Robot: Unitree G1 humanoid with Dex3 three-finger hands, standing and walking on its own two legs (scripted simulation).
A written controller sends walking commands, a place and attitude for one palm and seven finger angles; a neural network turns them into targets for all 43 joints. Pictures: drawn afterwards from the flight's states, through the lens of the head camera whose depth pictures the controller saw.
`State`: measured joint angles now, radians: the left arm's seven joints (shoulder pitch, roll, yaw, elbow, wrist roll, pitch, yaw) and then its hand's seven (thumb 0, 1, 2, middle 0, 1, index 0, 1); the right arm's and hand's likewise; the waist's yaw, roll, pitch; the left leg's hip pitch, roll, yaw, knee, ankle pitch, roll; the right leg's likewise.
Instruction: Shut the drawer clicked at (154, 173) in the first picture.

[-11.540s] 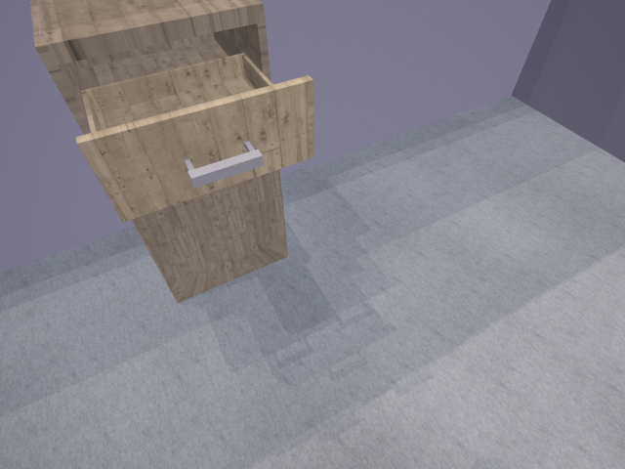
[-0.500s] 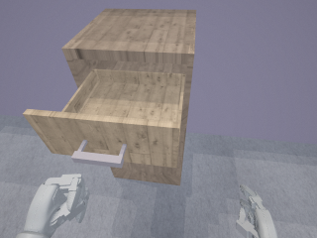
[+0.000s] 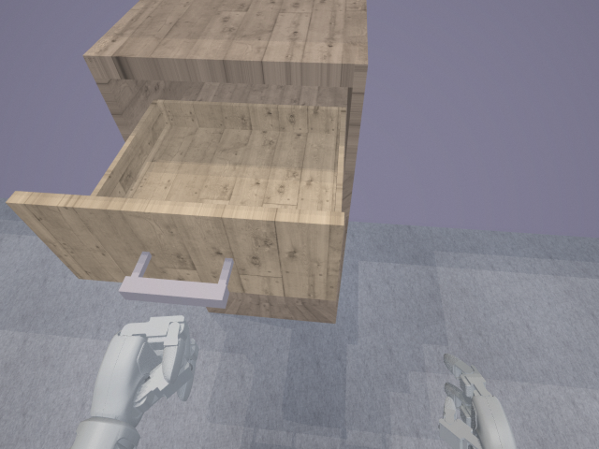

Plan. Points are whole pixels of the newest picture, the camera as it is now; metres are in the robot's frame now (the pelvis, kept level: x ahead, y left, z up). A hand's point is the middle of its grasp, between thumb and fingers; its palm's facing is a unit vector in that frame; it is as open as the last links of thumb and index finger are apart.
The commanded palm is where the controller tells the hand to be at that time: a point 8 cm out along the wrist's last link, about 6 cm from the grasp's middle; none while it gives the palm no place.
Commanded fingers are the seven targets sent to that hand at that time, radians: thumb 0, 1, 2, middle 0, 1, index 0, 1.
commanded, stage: bring the fist close to the handle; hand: left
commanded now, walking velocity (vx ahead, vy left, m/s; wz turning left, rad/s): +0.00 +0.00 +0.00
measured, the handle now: (180, 277) +0.32 +0.18 +0.07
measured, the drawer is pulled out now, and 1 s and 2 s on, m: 0.28 0.28 0.16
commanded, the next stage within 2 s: push the drawer shut in 0.50 s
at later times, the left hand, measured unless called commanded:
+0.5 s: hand (198, 357) +0.22 +0.13 +0.06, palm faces -0.05 -1.00 -0.05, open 3.3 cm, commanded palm +0.19 +0.19 +0.07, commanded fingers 0.00 0.90 0.90 -1.40 -1.60 -1.40 -1.60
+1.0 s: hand (195, 335) +0.24 +0.14 +0.06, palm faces -0.07 -1.00 -0.05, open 3.1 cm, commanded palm +0.23 +0.20 +0.07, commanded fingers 0.00 0.90 0.90 -1.40 -1.60 -1.40 -1.60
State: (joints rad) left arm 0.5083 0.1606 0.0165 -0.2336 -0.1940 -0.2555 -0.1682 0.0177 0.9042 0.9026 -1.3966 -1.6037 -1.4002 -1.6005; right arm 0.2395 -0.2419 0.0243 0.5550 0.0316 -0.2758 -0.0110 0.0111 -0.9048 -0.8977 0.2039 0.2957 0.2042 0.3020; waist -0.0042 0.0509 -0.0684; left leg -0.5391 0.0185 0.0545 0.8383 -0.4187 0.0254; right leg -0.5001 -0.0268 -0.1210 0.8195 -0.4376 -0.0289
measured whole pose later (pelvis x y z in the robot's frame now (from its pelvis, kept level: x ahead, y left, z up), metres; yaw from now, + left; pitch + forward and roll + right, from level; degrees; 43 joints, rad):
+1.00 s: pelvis +0.00 -0.01 -0.01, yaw +0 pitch +9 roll -1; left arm 0.32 0.21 0.08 -0.04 -0.24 -0.30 -0.20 0.00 0.86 0.92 -1.40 -1.60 -1.40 -1.60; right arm 0.24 -0.26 0.03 0.55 0.04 -0.20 -0.02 0.01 -0.91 -0.90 0.20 0.30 0.20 0.30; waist -0.02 0.05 -0.08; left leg -0.60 0.03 0.04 0.87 -0.43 0.01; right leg -0.56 -0.02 -0.13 0.85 -0.46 -0.04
